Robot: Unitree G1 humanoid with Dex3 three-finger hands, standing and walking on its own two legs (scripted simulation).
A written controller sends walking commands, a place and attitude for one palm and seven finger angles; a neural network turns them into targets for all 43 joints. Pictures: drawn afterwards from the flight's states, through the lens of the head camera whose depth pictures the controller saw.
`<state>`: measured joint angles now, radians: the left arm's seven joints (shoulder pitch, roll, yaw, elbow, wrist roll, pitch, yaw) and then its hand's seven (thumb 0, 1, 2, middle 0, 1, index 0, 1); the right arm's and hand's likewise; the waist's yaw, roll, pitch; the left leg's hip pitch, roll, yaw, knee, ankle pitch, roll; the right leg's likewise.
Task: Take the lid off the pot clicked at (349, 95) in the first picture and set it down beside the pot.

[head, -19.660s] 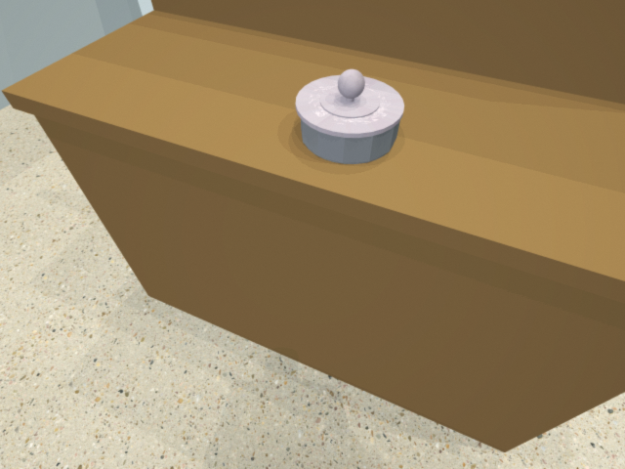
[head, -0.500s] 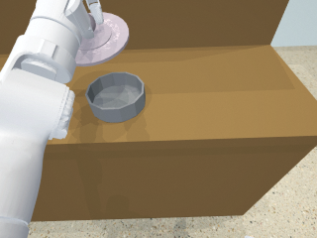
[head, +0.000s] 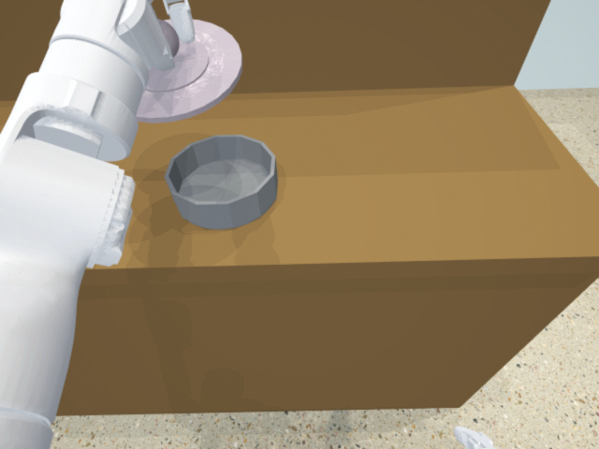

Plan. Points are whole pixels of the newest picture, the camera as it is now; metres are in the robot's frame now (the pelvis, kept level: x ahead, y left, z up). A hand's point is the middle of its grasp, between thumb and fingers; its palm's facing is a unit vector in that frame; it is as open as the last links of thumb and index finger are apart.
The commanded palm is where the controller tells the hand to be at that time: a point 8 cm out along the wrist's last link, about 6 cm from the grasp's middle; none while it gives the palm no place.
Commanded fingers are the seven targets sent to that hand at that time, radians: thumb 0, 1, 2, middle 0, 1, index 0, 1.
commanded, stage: move the lid sideways beside the pot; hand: left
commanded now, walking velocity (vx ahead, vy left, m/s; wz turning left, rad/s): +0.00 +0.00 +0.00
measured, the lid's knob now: (159, 40) +0.50 +0.14 +0.31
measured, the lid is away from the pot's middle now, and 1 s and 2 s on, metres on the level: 0.04 0.17 0.25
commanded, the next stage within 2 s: none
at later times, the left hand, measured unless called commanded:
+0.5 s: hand (97, 40) +0.48 +0.20 +0.32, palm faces -0.14 -0.10 -0.99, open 6.9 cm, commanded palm +0.47 +0.20 +0.39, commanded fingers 0.00 0.72 0.82 -0.90 -1.08 -0.95 -1.11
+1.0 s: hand (39, 50) +0.48 +0.26 +0.32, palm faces -0.16 -0.12 -0.98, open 6.9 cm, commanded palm +0.48 +0.26 +0.39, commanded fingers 0.00 0.72 0.82 -0.90 -1.08 -0.95 -1.11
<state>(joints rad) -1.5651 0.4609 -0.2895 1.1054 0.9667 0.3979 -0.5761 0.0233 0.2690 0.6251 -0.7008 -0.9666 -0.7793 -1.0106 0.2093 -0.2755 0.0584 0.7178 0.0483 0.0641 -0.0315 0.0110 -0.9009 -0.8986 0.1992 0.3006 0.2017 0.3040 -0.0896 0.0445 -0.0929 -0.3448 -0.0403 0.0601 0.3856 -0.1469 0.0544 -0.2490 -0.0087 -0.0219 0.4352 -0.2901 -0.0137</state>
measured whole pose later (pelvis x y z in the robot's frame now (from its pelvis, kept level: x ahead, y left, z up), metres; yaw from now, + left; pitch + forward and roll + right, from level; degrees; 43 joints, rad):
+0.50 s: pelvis +0.00 +0.00 +0.00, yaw +1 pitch +7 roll +0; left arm -1.52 0.60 -0.30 1.06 0.98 0.33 -0.59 0.03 0.27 0.62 -0.70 -0.97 -0.78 -1.01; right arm 0.24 -0.29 0.04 0.72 0.07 0.08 -0.03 0.01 -0.90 -0.90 0.20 0.30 0.20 0.30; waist -0.09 0.03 -0.08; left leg -0.37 -0.04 0.05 0.40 -0.15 0.05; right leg -0.25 -0.01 -0.04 0.42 -0.28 -0.01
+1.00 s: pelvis +0.00 +0.01 +0.00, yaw +1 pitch +8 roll +0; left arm -1.53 0.72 -0.27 1.13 1.01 0.31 -0.60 0.03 0.27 0.62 -0.70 -0.97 -0.78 -1.02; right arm 0.25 -0.30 0.04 0.73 0.08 0.10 -0.04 0.01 -0.90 -0.90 0.20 0.30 0.20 0.30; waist -0.10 0.03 -0.07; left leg -0.40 -0.04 0.04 0.41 -0.16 0.06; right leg -0.27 0.00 -0.04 0.40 -0.28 -0.01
